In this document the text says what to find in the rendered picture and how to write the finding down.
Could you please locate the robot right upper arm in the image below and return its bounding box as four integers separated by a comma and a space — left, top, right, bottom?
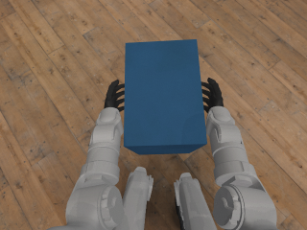
212, 184, 279, 230

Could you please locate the robot right hand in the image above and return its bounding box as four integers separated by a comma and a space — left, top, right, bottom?
201, 78, 224, 113

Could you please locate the robot left hand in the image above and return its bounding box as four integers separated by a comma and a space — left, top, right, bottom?
104, 80, 125, 112

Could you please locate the robot left thigh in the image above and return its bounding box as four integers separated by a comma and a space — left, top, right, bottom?
112, 171, 154, 230

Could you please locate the right robot forearm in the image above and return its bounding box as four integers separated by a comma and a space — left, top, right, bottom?
205, 105, 268, 194

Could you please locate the robot right thigh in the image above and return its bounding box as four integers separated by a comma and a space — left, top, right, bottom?
174, 176, 218, 230

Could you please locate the robot thigh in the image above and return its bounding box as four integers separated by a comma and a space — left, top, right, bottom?
174, 176, 218, 230
112, 171, 154, 230

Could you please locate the robot left upper arm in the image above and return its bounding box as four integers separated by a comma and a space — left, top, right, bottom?
46, 183, 125, 230

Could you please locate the left robot forearm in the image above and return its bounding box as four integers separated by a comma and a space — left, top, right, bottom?
65, 107, 124, 221

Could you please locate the carton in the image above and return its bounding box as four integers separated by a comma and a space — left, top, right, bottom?
124, 39, 207, 155

